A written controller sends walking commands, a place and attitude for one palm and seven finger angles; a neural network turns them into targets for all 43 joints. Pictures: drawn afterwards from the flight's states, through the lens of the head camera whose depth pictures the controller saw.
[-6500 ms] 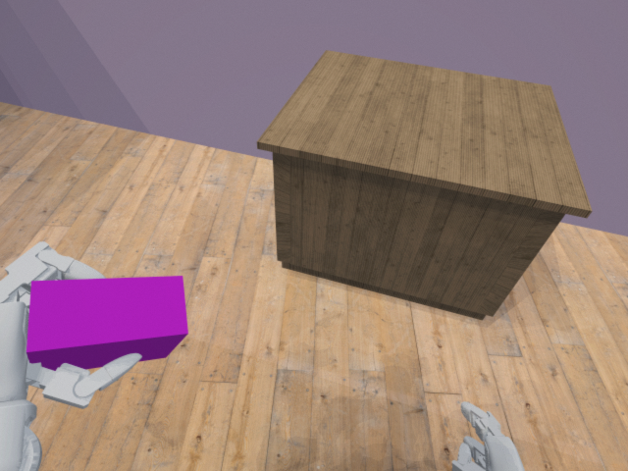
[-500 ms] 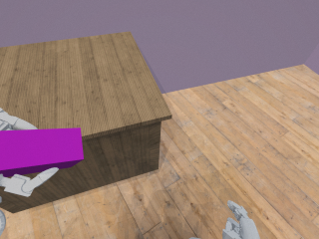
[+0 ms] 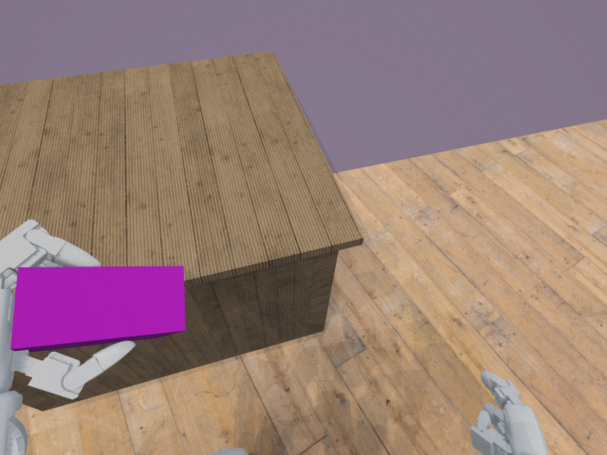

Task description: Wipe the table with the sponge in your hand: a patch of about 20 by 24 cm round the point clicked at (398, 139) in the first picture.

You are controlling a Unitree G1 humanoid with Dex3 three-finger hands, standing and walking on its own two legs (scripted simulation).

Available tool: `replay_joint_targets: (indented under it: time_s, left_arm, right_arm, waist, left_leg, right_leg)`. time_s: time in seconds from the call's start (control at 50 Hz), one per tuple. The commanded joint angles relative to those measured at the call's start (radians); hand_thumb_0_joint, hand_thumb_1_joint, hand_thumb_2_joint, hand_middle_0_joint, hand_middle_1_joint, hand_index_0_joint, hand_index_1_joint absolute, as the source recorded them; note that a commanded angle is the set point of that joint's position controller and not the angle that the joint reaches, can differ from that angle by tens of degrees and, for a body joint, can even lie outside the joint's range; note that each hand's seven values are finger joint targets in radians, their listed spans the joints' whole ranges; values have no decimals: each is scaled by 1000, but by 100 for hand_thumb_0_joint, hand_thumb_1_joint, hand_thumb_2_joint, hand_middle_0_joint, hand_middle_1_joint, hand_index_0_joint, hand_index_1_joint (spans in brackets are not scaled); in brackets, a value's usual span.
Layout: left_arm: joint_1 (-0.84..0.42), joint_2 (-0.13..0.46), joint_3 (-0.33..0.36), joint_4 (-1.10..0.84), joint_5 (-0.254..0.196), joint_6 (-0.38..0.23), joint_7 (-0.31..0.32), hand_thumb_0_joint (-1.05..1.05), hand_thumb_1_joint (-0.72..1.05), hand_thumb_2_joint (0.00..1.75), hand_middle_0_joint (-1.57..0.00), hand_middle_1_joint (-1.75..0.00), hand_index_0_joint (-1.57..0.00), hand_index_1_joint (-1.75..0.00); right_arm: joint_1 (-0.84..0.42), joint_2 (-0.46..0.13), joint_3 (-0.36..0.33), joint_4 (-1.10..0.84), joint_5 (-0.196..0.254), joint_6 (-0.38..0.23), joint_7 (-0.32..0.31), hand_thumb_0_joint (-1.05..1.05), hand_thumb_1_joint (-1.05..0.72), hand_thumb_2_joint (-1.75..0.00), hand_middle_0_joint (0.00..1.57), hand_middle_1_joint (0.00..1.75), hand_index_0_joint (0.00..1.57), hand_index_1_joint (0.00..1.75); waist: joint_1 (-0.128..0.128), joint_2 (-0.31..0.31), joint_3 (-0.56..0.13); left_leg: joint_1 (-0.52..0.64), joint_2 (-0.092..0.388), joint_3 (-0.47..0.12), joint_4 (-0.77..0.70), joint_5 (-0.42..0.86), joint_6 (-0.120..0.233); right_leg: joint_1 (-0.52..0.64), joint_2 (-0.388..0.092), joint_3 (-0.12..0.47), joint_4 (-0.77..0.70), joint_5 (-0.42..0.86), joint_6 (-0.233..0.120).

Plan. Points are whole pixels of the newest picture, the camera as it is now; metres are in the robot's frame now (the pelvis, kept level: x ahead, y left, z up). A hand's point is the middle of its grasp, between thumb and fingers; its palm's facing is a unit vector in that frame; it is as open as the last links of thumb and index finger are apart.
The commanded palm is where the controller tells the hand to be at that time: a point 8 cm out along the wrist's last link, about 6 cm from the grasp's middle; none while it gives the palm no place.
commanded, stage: come to a stop and stand still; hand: left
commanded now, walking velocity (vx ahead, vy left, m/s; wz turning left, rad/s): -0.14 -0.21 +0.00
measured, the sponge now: (125, 308) +0.23 +0.18 +0.15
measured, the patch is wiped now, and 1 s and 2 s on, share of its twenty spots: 0.00 0.00 0.00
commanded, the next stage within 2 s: look again from close up in 1.90 s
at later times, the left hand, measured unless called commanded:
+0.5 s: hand (18, 260) +0.24 +0.26 +0.20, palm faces +0.45 -0.74 -0.51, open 10.2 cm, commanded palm +0.14 +0.26 +0.18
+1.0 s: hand (77, 286) +0.23 +0.21 +0.19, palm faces +0.37 -0.80 -0.48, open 10.2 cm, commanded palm +0.17 +0.24 +0.18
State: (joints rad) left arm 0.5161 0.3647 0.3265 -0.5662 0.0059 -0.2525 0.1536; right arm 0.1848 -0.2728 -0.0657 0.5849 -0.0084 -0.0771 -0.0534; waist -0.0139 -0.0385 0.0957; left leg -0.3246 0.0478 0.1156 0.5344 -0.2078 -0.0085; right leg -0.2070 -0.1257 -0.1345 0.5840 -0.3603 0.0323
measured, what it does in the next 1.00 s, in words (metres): steps on the spot: left foot, then right foot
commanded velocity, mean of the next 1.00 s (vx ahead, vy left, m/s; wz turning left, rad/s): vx -0.03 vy -0.05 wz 0.00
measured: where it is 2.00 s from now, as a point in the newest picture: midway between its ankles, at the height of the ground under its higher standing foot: outside the picture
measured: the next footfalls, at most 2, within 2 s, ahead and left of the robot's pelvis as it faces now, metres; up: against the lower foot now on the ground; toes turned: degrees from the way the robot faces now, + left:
left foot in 0.02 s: +0.09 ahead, +0.14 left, +0.00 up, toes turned +7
right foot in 0.40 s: +0.05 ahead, -0.08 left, +0.00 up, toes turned -5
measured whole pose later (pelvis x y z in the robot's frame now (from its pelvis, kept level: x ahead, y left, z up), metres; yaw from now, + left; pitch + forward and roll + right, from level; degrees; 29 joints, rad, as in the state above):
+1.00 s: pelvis +0.00 -0.03 +0.01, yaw -2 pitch +1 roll +0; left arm 0.47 0.40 0.43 -0.53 -0.05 -0.21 0.15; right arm 0.15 -0.24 -0.01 0.60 0.00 -0.11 -0.04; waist 0.00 0.02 0.09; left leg -0.23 0.01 -0.01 0.49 -0.27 -0.01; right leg -0.22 0.10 -0.09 0.41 -0.20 -0.10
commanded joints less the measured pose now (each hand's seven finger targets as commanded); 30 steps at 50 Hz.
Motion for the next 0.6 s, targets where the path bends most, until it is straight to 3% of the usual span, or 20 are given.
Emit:
replay_joint_targets:
  time_s: [0.0, 0.02, 0.04, 0.06, 0.08, 0.1, 0.14, 0.22, 0.28, 0.36, 0.38, 0.4, 0.42, 0.44, 0.46, 0.48, 0.5, 0.52, 0.56, 0.58]
  left_arm:
    - [-72, 210, 187, -306, -33, -85, 47, 0, 10, 130, -120, -160, -120, -160]
    - [-90, 233, 195, -247, -20, -82, 46, 0, 10, 130, -120, -160, -120, -160]
    - [-95, 238, 210, -187, -36, -71, 37, 0, 10, 130, -120, -160, -120, -160]
    - [-104, 241, 228, -183, -45, -63, 37, 0, 10, 130, -120, -160, -120, -160]
    - [-105, 239, 226, -198, -41, -56, 35, 0, 10, 130, -120, -160, -120, -160]
    - [-84, 207, 194, -214, -40, -49, 26, 0, 10, 130, -120, -160, -120, -160]
    - [-45, 159, 145, -233, -50, -28, 8, 0, 10, 130, -120, -160, -120, -160]
    - [-51, 139, 96, -246, -51, 13, -3, 0, 10, 130, -120, -160, -120, -160]
    - [-108, 186, 125, -233, -53, 31, 7, 0, 10, 130, -120, -160, -120, -160]
    - [-134, 190, 142, -186, -47, 37, 17, 0, 10, 130, -120, -160, -120, -160]
    - [-1113, 975, 477, -275, -27, -90, 8, 0, 10, 130, -120, -160, -120, -160]
    - [-737, 388, 339, 108, -24, -6, -16, 0, 10, 130, -120, -160, -120, -160]
    - [-592, 367, 293, 100, -50, 13, -24, 0, 10, 130, -120, -160, -120, -160]
    - [-535, 351, 275, 157, -53, 20, -29, 0, 10, 130, -120, -160, -120, -160]
    - [-427, 305, 233, 128, -61, 15, -44, 0, 10, 130, -120, -160, -120, -160]
    - [-309, 277, 226, 112, -68, 11, -50, 0, 10, 130, -120, -160, -120, -160]
    - [-190, 183, 162, 44, -74, 5, -56, 0, 10, 130, -120, -160, -120, -160]
    - [-142, 173, 147, -51, -71, -1, -51, 0, 10, 130, -120, -160, -120, -160]
    - [-108, 121, 92, -112, -69, -3, -44, 0, 10, 130, -120, -160, -120, -160]
    - [-99, 130, 97, -107, -74, 3, -35, 0, 10, 130, -120, -160, -120, -160]
  right_arm:
    - [-17, -65, -29, -154, 14, -42, -4, 0, -90, -90, 20, 30, 20, 30]
    - [-17, -60, -27, -158, 11, -42, 8, 0, -90, -90, 20, 30, 20, 30]
    - [-46, -55, -12, -138, 3, -42, 4, 0, -90, -90, 20, 30, 20, 30]
    - [-33, -51, -13, -128, 6, -42, 3, 0, -90, -90, 20, 30, 20, 30]
    - [-28, -50, -11, -122, 8, -43, 8, 0, -90, -90, 20, 30, 20, 30]
    - [-24, -48, -6, -121, 9, -45, 16, 0, -90, -90, 20, 30, 20, 30]
    - [-20, -41, 7, -123, 9, -55, 27, 0, -90, -90, 20, 30, 20, 30]
    - [-18, -37, 29, -126, -1, -74, 26, 0, -90, -90, 20, 30, 20, 30]
    - [-29, -38, 40, -120, -6, -81, 10, 0, -90, -90, 20, 30, 20, 30]
    - [-44, -31, 44, -116, 7, -74, 3, 0, -90, -90, 20, 30, 20, 30]
    - [49, -99, 145, -201, 59, -83, -86, 0, -90, -90, 20, 30, 20, 30]
    - [-53, 31, 56, -161, 38, -109, -50, 0, -90, -90, 20, 30, 20, 30]
    - [-96, -30, 60, -138, 10, -113, -15, 0, -90, -90, 20, 30, 20, 30]
    - [-69, -79, 40, -134, 13, -117, -4, 0, -90, -90, 20, 30, 20, 30]
    - [-51, -49, 44, -143, 20, -115, 4, 0, -90, -90, 20, 30, 20, 30]
    - [-39, -46, 40, -146, 24, -110, 23, 0, -90, -90, 20, 30, 20, 30]
    - [-18, -24, 50, -151, 29, -106, 40, 0, -90, -90, 20, 30, 20, 30]
    - [-20, -37, 51, -147, 24, -111, 51, 0, -90, -90, 20, 30, 20, 30]
    - [-32, -44, 51, -130, 26, -121, 57, 0, -90, -90, 20, 30, 20, 30]
    - [-49, -57, 49, -122, 28, -121, 54, 0, -90, -90, 20, 30, 20, 30]
  waist:
    - [9, 408, -297]
    - [9, 306, -252]
    - [6, 297, -227]
    - [1, 265, -218]
    - [7, 237, -233]
    - [4, 243, -240]
    - [2, 272, -246]
    - [-1, 283, -232]
    - [0, 253, -221]
    - [11, 212, -223]
    - [-29, 247, -150]
    - [22, 76, -127]
    - [32, 5, -68]
    - [37, -50, -74]
    - [51, -120, -98]
    - [71, -113, -133]
    - [73, -97, -178]
    - [74, -91, -211]
    - [58, -39, -213]
    - [51, 3, -211]
  left_leg:
    - [372, 293, -380, -164, 556, 160]
    - [289, 323, -419, -197, 532, 191]
    - [221, 336, -409, -224, 439, 194]
    - [216, 316, -370, -201, 460, 198]
    - [249, 286, -302, -168, 538, 176]
    - [261, 260, -238, -155, 580, 153]
    - [238, 226, -168, -163, 573, 115]
    - [200, 252, -176, -207, 458, 103]
    - [179, 272, -188, -215, 373, 103]
    - [95, 214, -140, -148, 178, 63]
    - [-131, 93, -162, -194, -171, 79]
    - [-14, 97, -91, -93, -158, 30]
    - [-24, 59, -105, -89, -216, 18]
    - [61, 15, -81, 28, -167, 20]
    - [65, -21, -87, 133, -127, 21]
    - [22, -34, -95, 162, -91, 20]
    - [-24, -32, -96, 153, -73, 21]
    - [-49, -32, -94, 133, -62, 22]
    - [2, -32, -102, 40, -43, 35]
    - [68, -26, -109, -32, -12, 38]
  right_leg:
    - [-247, 88, 28, 432, -286, -11]
    - [-267, 106, 87, 536, -323, -29]
    - [-277, 69, 116, 561, -267, -23]
    - [-281, 57, 130, 524, -191, -15]
    - [-274, 66, 123, 469, -133, -8]
    - [-263, 79, 105, 412, -94, -4]
    - [-201, 105, 74, 299, -41, -2]
    - [-128, 130, 57, 152, -38, -2]
    - [-78, 135, 63, 43, -34, -2]
    - [79, 125, 71, -176, 127, -9]
    - [156, 105, 180, -67, 107, -9]
    - [-107, 72, 148, -181, -33, -44]
    - [-101, 83, 209, -268, -53, -69]
    - [-185, 17, 316, -352, -91, -79]
    - [-211, -48, 419, -410, -152, -74]
    - [-126, -85, 453, -416, -108, -76]
    - [-3, -93, 424, -384, -9, -71]
    - [75, -85, 397, -349, 96, -67]
    - [76, -54, 328, -308, 180, -44]
    - [49, -24, 293, -289, 190, -34]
